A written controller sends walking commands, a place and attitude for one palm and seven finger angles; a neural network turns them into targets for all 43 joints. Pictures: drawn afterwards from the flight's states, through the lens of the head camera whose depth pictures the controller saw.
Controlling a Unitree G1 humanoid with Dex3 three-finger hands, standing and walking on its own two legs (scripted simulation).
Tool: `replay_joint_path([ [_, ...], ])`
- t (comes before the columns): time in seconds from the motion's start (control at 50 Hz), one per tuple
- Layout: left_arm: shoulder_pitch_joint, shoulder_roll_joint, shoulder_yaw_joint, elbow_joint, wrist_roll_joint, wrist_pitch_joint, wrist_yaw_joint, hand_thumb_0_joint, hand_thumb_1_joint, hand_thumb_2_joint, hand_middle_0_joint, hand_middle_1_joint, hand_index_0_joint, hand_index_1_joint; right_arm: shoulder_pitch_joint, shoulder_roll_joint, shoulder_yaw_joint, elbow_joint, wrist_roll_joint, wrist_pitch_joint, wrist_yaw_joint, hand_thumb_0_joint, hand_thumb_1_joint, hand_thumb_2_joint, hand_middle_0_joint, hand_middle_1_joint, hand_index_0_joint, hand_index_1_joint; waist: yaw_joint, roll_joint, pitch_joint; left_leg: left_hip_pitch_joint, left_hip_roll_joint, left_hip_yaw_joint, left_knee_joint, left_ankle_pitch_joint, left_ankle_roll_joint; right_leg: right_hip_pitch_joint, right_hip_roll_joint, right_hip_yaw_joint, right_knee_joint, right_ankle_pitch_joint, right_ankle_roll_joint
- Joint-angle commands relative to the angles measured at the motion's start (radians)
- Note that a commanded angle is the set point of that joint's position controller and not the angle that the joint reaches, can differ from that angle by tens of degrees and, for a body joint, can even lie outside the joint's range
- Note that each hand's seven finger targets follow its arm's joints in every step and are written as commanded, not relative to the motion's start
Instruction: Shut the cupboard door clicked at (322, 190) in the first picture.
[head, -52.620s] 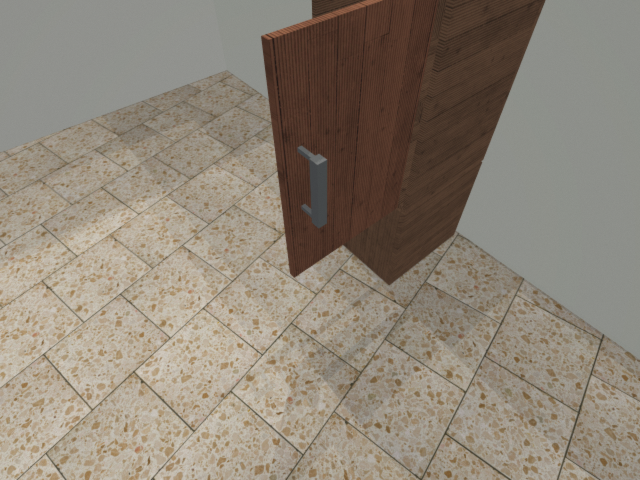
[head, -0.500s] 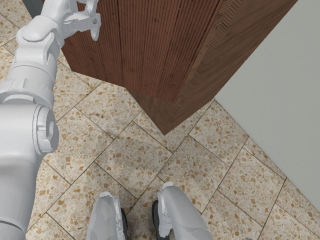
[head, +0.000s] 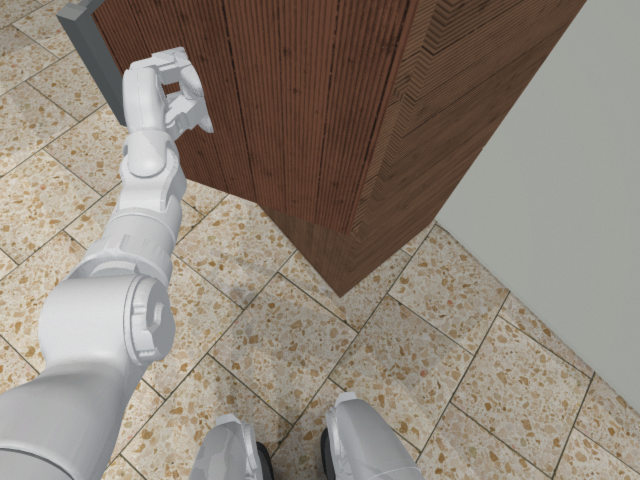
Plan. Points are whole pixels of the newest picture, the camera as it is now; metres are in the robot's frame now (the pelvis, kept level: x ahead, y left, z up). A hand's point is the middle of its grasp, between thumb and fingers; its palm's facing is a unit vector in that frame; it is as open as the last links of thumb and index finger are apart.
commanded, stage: pull the fist back off the door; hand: left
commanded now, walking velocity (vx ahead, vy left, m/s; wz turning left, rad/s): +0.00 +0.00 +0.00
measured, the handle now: (116, 63) +0.65 +0.16 +0.07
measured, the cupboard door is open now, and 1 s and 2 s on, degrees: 30 30 30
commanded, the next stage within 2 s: draw the hand back to the body in 0.40 s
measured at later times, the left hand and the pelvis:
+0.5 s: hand (215, 149) +0.49 +0.05 +0.07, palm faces +0.00 -1.00 -0.08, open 3.1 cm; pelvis +0.00 -0.01 +0.01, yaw +2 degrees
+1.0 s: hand (96, 213) +0.38 +0.13 +0.16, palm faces -0.02 -1.00 -0.03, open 3.1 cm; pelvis +0.02 +0.00 +0.07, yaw +2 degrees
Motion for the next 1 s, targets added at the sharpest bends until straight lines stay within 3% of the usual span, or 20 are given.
replay_joint_path([
  [0.0, -0.295, 0.076, -0.066, -0.201, -0.009, -0.134, -0.006, 0.000, 0.900, 0.900, -1.300, -1.500, -1.300, -1.500, 0.156, -0.179, -0.080, -0.037, 0.009, -0.016, 0.000, 0.000, -0.900, -0.900, 0.200, 0.300, 0.200, 0.300, 0.014, -0.036, -0.453, 0.333, -0.038, -0.085, -0.118, 0.300, -0.005, 0.311, 0.005, 0.067, -0.176, 0.351, 0.034],
  [0.06, -0.231, 0.011, -0.118, -0.182, -0.017, -0.137, -0.021, 0.000, 0.900, 0.900, -1.300, -1.500, -1.300, -1.500, 0.144, -0.180, -0.089, -0.040, 0.020, -0.004, -0.001, 0.000, -0.900, -0.900, 0.200, 0.300, 0.200, 0.300, 0.012, -0.083, -0.393, 0.305, -0.050, -0.073, -0.132, 0.255, -0.001, 0.333, 0.001, 0.075, -0.195, 0.334, 0.033],
  [0.12, -0.276, -0.065, -0.186, -0.217, -0.032, -0.142, -0.024, 0.000, 0.900, 0.900, -1.300, -1.500, -1.300, -1.500, 0.110, -0.181, -0.097, -0.038, 0.026, 0.004, -0.006, 0.000, -0.900, -0.900, 0.200, 0.300, 0.200, 0.300, -0.003, -0.063, -0.360, 0.342, -0.049, -0.080, -0.135, 0.210, -0.004, 0.267, -0.005, 0.069, -0.211, 0.263, 0.034],
  [0.18, -0.363, -0.054, -0.178, -0.379, -0.059, -0.205, 0.000, 0.000, 0.900, 0.900, -1.300, -1.500, -1.300, -1.500, 0.078, -0.182, -0.105, -0.039, 0.023, -0.001, -0.014, 0.000, -0.900, -0.900, 0.200, 0.300, 0.200, 0.300, 0.015, 0.038, -0.490, 0.479, -0.046, -0.098, -0.126, 0.271, -0.011, 0.244, -0.009, 0.060, -0.183, 0.289, 0.028],
  [0.24, -0.363, -0.037, -0.174, -0.472, -0.052, -0.262, 0.029, 0.000, 0.900, 0.900, -1.300, -1.500, -1.300, -1.500, 0.054, -0.175, -0.109, -0.038, 0.019, -0.005, -0.019, 0.000, -0.900, -0.900, 0.200, 0.300, 0.200, 0.300, 0.036, 0.061, -0.594, 0.539, -0.047, -0.102, -0.115, 0.347, -0.013, 0.287, -0.010, 0.062, -0.155, 0.356, 0.029],
  [0.26, -0.358, -0.034, -0.186, -0.492, -0.039, -0.274, 0.037, 0.000, 0.900, 0.900, -1.300, -1.500, -1.300, -1.500, 0.052, -0.175, -0.109, -0.036, 0.020, -0.005, -0.021, 0.000, -0.900, -0.900, 0.200, 0.300, 0.200, 0.300, 0.033, 0.065, -0.598, 0.558, -0.043, -0.108, -0.113, 0.374, -0.014, 0.275, -0.010, 0.057, -0.141, 0.377, 0.028],
  [0.3, -0.281, -0.047, -0.198, -0.429, -0.006, -0.269, 0.055, 0.000, 0.900, 0.900, -1.300, -1.500, -1.300, -1.500, 0.036, -0.171, -0.108, -0.028, 0.019, 0.003, -0.019, 0.000, -0.900, -0.900, 0.200, 0.300, 0.200, 0.300, 0.039, 0.027, -0.552, 0.528, -0.042, -0.104, -0.118, 0.360, -0.015, 0.278, -0.012, 0.054, -0.143, 0.371, 0.033],
  [0.34, -0.271, -0.047, -0.209, -0.362, 0.022, -0.242, 0.073, 0.000, 0.900, 0.900, -1.300, -1.500, -1.300, -1.500, 0.027, -0.172, -0.104, -0.025, 0.020, 0.017, -0.022, 0.000, -0.900, -0.900, 0.200, 0.300, 0.200, 0.300, 0.019, -0.027, -0.479, 0.457, -0.045, -0.094, -0.125, 0.299, -0.008, 0.288, -0.013, 0.061, -0.160, 0.346, 0.041],
  [0.38, -0.256, -0.024, -0.184, -0.296, 0.025, -0.207, 0.084, 0.000, 0.900, 0.900, -1.300, -1.500, -1.300, -1.500, 0.022, -0.174, -0.099, -0.032, 0.025, 0.028, -0.028, 0.000, -0.900, -0.900, 0.200, 0.300, 0.200, 0.300, 0.019, -0.074, -0.443, 0.399, -0.053, -0.083, -0.135, 0.260, -0.004, 0.325, -0.015, 0.071, -0.177, 0.332, 0.045],
  [0.44, -0.239, 0.004, -0.143, -0.231, -0.011, -0.152, 0.075, 0.000, 0.900, 0.900, -1.300, -1.500, -1.300, -1.500, 0.002, -0.173, -0.088, -0.050, 0.033, 0.036, -0.042, 0.000, -0.900, -0.900, 0.200, 0.300, 0.200, 0.300, 0.022, -0.153, -0.401, 0.289, -0.064, -0.064, -0.145, 0.185, 0.003, 0.407, -0.019, 0.098, -0.214, 0.297, 0.051],
  [0.5, -0.257, -0.007, -0.135, -0.258, -0.046, -0.165, 0.047, 0.000, 0.900, 0.900, -1.300, -1.500, -1.300, -1.500, -0.010, -0.168, -0.082, -0.059, 0.032, 0.025, -0.049, 0.000, -0.900, -0.900, 0.200, 0.300, 0.200, 0.300, 0.033, -0.135, -0.443, 0.300, -0.066, -0.064, -0.139, 0.222, 0.002, 0.425, -0.021, 0.100, -0.202, 0.348, 0.048],
  [0.54, -0.168, 0.060, -0.077, -0.392, -0.062, -0.205, 0.022, 0.000, 0.900, 0.900, -1.300, -1.500, -1.300, -1.500, -0.017, -0.167, -0.086, -0.090, 0.032, 0.020, -0.048, 0.000, -0.900, -0.900, 0.200, 0.300, 0.200, 0.300, 0.104, -0.079, -0.567, 0.374, -0.068, -0.055, -0.156, 0.301, -0.004, 0.518, -0.022, 0.109, -0.188, 0.441, 0.041],
  [0.58, -0.032, 0.064, -0.081, -0.501, -0.070, -0.227, -0.006, 0.000, 0.900, 0.900, -1.300, -1.500, -1.300, -1.500, -0.021, -0.161, -0.086, -0.117, 0.040, 0.018, -0.045, 0.000, -0.900, -0.900, 0.200, 0.300, 0.200, 0.300, 0.150, -0.032, -0.653, 0.480, -0.063, -0.052, -0.183, 0.400, -0.011, 0.568, -0.019, 0.095, -0.180, 0.534, 0.034],
  [0.62, 0.101, 0.042, -0.117, -0.585, -0.075, -0.207, -0.037, 0.000, 0.900, 0.900, -1.300, -1.500, -1.300, -1.500, -0.031, -0.151, -0.087, -0.138, 0.057, 0.022, -0.042, 0.000, -0.900, -0.900, 0.200, 0.300, 0.200, 0.300, 0.167, -0.060, -0.607, 0.492, -0.062, -0.034, -0.217, 0.400, -0.008, 0.630, -0.016, 0.101, -0.225, 0.563, 0.040],
  [0.68, 0.222, 0.020, -0.165, -0.661, -0.096, -0.122, -0.078, 0.000, 0.900, 0.900, -1.300, -1.500, -1.300, -1.500, -0.039, -0.152, -0.085, -0.161, 0.083, 0.036, -0.055, 0.000, -0.900, -0.900, 0.200, 0.300, 0.200, 0.300, 0.150, -0.162, -0.473, 0.470, -0.063, -0.018, -0.286, 0.333, 0.004, 0.698, -0.019, 0.112, -0.314, 0.535, 0.061],
  [0.72, 0.272, 0.008, -0.175, -0.744, -0.142, -0.069, -0.101, 0.000, 0.900, 0.900, -1.300, -1.500, -1.300, -1.500, -0.062, -0.155, -0.084, -0.177, 0.099, 0.038, -0.072, 0.000, -0.900, -0.900, 0.200, 0.300, 0.200, 0.300, 0.147, -0.201, -0.402, 0.497, -0.065, -0.013, -0.327, 0.300, 0.009, 0.733, -0.024, 0.122, -0.381, 0.501, 0.072],
  [0.78, 0.288, -0.026, -0.223, -0.883, -0.200, -0.048, -0.133, 0.000, 0.900, 0.900, -1.300, -1.500, -1.300, -1.500, -0.119, -0.147, -0.073, -0.185, 0.116, 0.018, -0.100, 0.000, -0.900, -0.900, 0.200, 0.300, 0.200, 0.300, 0.146, -0.165, -0.317, 0.580, -0.066, -0.018, -0.378, 0.264, 0.011, 0.729, -0.027, 0.117, -0.449, 0.405, 0.066],
  [0.86, 0.372, -0.024, -0.261, -0.968, -0.198, -0.063, -0.153, 0.000, 0.900, 0.900, -1.300, -1.500, -1.300, -1.500, -0.157, -0.145, -0.066, -0.175, 0.120, -0.015, -0.119, 0.000, -0.900, -0.900, 0.200, 0.300, 0.200, 0.300, 0.151, -0.081, -0.219, 0.693, -0.056, -0.038, -0.431, 0.250, 0.010, 0.670, -0.021, 0.081, -0.476, 0.335, 0.046],
  [0.92, 0.526, -0.009, -0.252, -0.953, -0.192, -0.034, -0.172, 0.000, 0.900, 0.900, -1.273, -1.470, -1.273, -1.470, -0.201, -0.142, -0.054, -0.186, 0.125, -0.024, -0.117, 0.000, -0.900, -0.900, 0.200, 0.300, 0.200, 0.300, 0.187, -0.056, -0.166, 0.717, -0.054, -0.046, -0.477, 0.236, 0.003, 0.671, -0.023, 0.066, -0.488, 0.298, 0.037],
  [0.98, 0.676, 0.033, -0.213, -1.021, -0.209, 0.023, -0.193, 0.000, 0.900, 0.900, -1.190, -1.380, -1.190, -1.380, -0.248, -0.144, -0.048, -0.222, 0.134, -0.024, -0.116, 0.000, -0.900, -0.900, 0.200, 0.300, 0.200, 0.300, 0.227, -0.047, -0.170, 0.747, -0.053, -0.045, -0.512, 0.284, 0.001, 0.740, -0.029, 0.061, -0.494, 0.351, 0.032],
])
